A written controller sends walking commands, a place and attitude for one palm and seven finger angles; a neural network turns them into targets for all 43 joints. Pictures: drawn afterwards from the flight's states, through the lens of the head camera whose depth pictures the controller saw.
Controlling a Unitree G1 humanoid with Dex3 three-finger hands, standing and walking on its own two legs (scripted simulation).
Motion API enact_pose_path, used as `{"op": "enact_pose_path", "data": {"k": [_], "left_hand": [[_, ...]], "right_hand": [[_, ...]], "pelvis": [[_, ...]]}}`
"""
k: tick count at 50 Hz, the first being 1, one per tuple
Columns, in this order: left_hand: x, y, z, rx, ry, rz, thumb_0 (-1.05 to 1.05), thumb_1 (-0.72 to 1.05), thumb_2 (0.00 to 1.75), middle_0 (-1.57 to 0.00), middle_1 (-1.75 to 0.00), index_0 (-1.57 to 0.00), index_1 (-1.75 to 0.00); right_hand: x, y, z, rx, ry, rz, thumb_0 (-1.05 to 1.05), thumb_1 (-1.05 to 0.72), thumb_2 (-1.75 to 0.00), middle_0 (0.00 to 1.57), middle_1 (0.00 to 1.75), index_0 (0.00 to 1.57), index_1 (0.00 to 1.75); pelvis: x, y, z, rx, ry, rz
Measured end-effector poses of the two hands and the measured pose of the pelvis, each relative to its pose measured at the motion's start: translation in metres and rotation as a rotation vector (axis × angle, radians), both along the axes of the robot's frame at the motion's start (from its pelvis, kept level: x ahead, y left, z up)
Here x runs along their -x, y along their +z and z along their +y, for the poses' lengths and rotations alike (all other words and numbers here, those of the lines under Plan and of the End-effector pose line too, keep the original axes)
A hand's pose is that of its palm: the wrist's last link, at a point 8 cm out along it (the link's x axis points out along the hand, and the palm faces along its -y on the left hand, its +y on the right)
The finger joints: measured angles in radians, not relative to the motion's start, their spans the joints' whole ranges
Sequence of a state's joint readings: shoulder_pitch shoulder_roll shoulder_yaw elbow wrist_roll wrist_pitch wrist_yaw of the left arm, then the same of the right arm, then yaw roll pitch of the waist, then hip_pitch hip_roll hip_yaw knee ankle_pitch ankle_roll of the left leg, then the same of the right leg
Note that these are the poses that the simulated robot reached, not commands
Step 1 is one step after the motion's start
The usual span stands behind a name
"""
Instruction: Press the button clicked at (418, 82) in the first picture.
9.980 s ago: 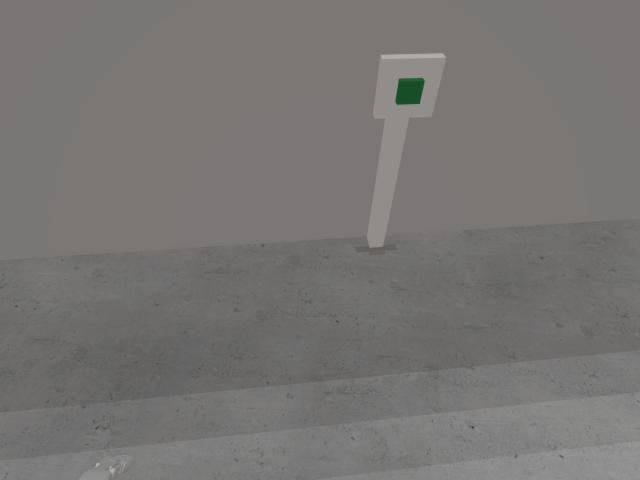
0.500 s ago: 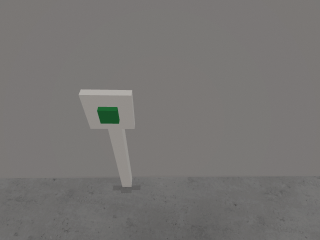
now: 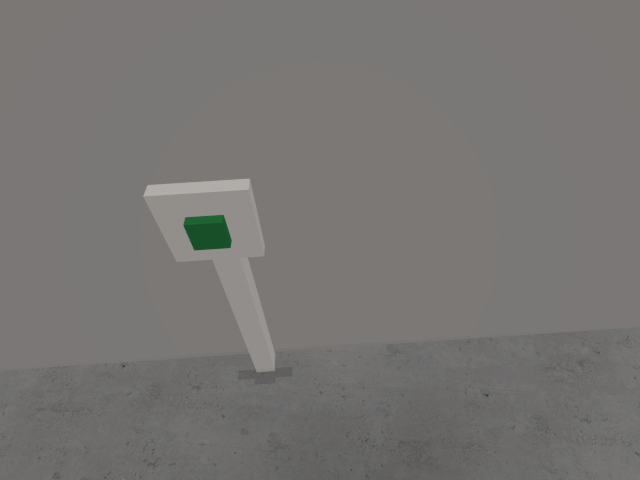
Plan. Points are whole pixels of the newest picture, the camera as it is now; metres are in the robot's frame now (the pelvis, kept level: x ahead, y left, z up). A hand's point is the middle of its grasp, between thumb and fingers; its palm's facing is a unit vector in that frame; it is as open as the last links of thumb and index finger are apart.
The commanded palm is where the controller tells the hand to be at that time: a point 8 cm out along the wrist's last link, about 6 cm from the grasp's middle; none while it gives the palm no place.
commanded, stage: look again from close up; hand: left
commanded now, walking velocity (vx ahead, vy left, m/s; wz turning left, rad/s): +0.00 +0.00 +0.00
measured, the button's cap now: (208, 231) +0.53 +0.24 -0.04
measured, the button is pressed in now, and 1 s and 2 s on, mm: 0 0 0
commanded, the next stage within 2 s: raise the hand and make a fist in 0.26 s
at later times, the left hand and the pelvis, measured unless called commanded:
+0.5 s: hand out of the picture +0.14 +0.16 -0.08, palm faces +0.27 -0.94 -0.23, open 7.1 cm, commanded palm +0.10 +0.20 -0.07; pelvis +0.01 -0.03 +0.00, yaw +1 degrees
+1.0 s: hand (203, 468) +0.15 +0.16 -0.05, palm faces +0.08 -0.99 -0.05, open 4.0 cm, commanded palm +0.12 +0.21 -0.06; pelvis -0.04 -0.03 -0.12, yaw +3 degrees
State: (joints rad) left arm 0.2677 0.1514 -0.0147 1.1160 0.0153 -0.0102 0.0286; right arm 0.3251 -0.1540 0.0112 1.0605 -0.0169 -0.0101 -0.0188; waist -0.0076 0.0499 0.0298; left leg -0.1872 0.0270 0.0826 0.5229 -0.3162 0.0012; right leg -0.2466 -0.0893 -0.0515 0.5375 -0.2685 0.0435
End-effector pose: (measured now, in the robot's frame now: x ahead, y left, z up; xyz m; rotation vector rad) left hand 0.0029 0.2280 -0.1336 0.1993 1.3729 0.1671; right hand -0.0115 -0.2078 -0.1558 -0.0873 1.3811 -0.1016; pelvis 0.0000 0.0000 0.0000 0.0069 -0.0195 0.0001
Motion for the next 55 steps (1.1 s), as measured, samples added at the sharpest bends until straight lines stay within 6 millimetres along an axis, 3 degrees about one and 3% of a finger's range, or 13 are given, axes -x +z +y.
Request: {"op": "enact_pose_path", "data": {"k": [19, 21, 24, 27, 29, 31, 35, 39, 41, 45, 50, 53, 55], "left_hand": [[-0.008, -0.003, -0.037, 0.024, 0.013, 0.015, 0.01, 0.92, 0.89, -0.2, -0.3, -0.2, -0.3], [-0.032, 0.012, -0.03, -0.003, 0.081, -0.142, 0.03, 0.95, 0.89, -0.21, -0.3, -0.2, -0.31], [-0.092, 0.063, -0.021, -0.078, 0.11, -0.542, 0.04, 0.96, 0.89, -0.23, -0.33, -0.22, -0.33], [-0.149, 0.112, -0.025, -0.075, 0.077, -0.893, 0.03, 0.95, 0.89, -0.27, -0.37, -0.26, -0.37], [-0.174, 0.131, -0.032, -0.031, 0.042, -1.094, 0.03, 0.94, 0.89, -0.3, -0.41, -0.3, -0.42], [-0.186, 0.136, -0.041, 0.043, 0.007, -1.255, 0.02, 0.93, 0.89, -0.34, -0.46, -0.34, -0.46], [-0.165, 0.112, -0.053, 0.155, -0.069, -1.389, 0.01, 0.92, 0.89, -0.44, -0.56, -0.43, -0.57], [-0.116, 0.063, -0.046, 0.156, -0.035, -1.249, 0.01, 0.91, 0.89, -0.55, -0.68, -0.54, -0.68], [-0.095, 0.049, -0.036, 0.114, -0.002, -1.196, 0.01, 0.91, 0.89, -0.6, -0.74, -0.6, -0.74], [-0.086, 0.061, -0.015, 0.01, -0.007, -1.301, 0.02, 0.9, 0.89, -0.71, -0.86, -0.71, -0.86], [-0.123, 0.088, -0.019, 0.083, -0.157, -1.51, 0.02, 0.91, 0.9, -0.85, -1.01, -0.84, -1.01], [-0.145, 0.079, -0.028, 0.201, -0.219, -1.417, 0.02, 0.91, 0.9, -0.93, -1.1, -0.92, -1.1], [-0.149, 0.068, -0.03, 0.25, -0.212, -1.294, 0.02, 0.91, 0.9, -0.98, -1.15, -0.98, -1.16]], "right_hand": [[-0.021, 0.007, -0.043, 0.038, 0.012, 0.014, 0.0, -0.91, -0.9, 0.2, 0.3, 0.2, 0.3], [-0.033, 0.012, -0.05, 0.068, 0.01, -0.077, 0.0, -0.91, -0.9, 0.2, 0.3, 0.2, 0.3], [-0.065, 0.02, -0.063, 0.115, 0.009, -0.276, 0.01, -0.91, -0.9, 0.2, 0.3, 0.2, 0.3], [-0.107, 0.029, -0.076, 0.144, 0.017, -0.478, 0.01, -0.91, -0.9, 0.2, 0.3, 0.2, 0.3], [-0.135, 0.039, -0.082, 0.16, 0.029, -0.605, 0.01, -0.9, -0.9, 0.2, 0.3, 0.2, 0.3], [-0.161, 0.05, -0.087, 0.175, 0.056, -0.712, 0.01, -0.9, -0.9, 0.2, 0.3, 0.2, 0.3], [-0.202, 0.064, -0.091, 0.196, 0.135, -0.853, 0.01, -0.9, -0.9, 0.2, 0.3, 0.2, 0.3], [-0.231, 0.059, -0.084, 0.202, 0.202, -0.915, 0.01, -0.9, -0.9, 0.2, 0.3, 0.2, 0.3], [-0.239, 0.051, -0.074, 0.194, 0.231, -0.929, 0.01, -0.9, -0.9, 0.2, 0.3, 0.2, 0.3], [-0.24, 0.021, -0.047, 0.152, 0.279, -0.913, 0.0, -0.9, -0.9, 0.2, 0.3, 0.2, 0.3], [-0.21, -0.021, -0.014, 0.069, 0.27, -0.828, 0.01, -0.9, -0.9, 0.2, 0.3, 0.2, 0.3], [-0.18, -0.036, -0.005, 0.036, 0.195, -0.746, 0.01, -0.9, -0.9, 0.21, 0.3, 0.2, 0.3], [-0.16, -0.039, -0.004, 0.031, 0.141, -0.693, 0.01, -0.9, -0.9, 0.21, 0.3, 0.21, 0.3]], "pelvis": [[-0.011, 0.002, -0.032, 0.0, 0.0, 0.012], [-0.01, 0.001, -0.034, 0.0, -0.004, 0.015], [-0.01, -0.001, -0.033, -0.002, 0.015, 0.022], [-0.004, -0.007, -0.033, -0.004, 0.035, 0.054], [0.001, -0.015, -0.034, -0.01, 0.032, 0.097], [0.005, -0.025, -0.037, -0.018, 0.02, 0.142], [0.013, -0.05, -0.042, -0.021, 0.016, 0.206], [0.02, -0.075, -0.043, -0.012, 0.029, 0.246], [0.024, -0.085, -0.041, 0.0, 0.038, 0.261], [0.032, -0.105, -0.038, 0.029, 0.051, 0.286], [0.044, -0.12, -0.03, 0.056, 0.054, 0.304], [0.049, -0.12, -0.024, 0.056, 0.046, 0.307], [0.049, -0.115, -0.02, 0.051, 0.041, 0.306]]}}
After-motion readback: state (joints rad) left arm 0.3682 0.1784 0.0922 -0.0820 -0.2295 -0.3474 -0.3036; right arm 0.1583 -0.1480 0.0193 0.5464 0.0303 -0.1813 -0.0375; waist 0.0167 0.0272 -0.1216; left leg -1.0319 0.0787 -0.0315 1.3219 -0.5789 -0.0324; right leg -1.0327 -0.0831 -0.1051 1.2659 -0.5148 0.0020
